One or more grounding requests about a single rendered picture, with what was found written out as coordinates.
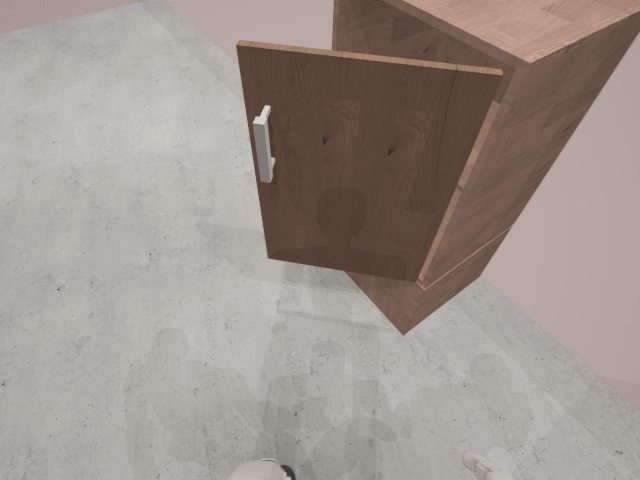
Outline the cupboard door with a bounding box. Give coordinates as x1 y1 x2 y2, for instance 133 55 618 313
236 40 503 283

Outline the robot left thigh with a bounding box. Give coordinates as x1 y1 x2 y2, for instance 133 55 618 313
226 460 291 480

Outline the robot right hand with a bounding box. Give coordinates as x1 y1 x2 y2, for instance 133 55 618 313
462 452 514 480

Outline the handle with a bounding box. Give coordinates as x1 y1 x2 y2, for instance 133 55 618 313
253 105 276 183

